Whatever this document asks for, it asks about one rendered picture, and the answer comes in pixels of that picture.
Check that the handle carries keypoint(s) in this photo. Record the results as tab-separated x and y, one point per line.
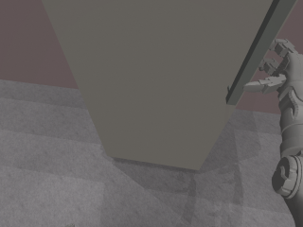
273	20

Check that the robot right hand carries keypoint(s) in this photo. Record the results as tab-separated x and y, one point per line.
290	69

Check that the fridge door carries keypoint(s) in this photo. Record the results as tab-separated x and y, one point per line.
153	74

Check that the right robot upper arm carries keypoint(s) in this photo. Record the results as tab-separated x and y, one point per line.
287	181

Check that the robot right forearm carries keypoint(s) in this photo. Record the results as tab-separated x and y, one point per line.
291	120

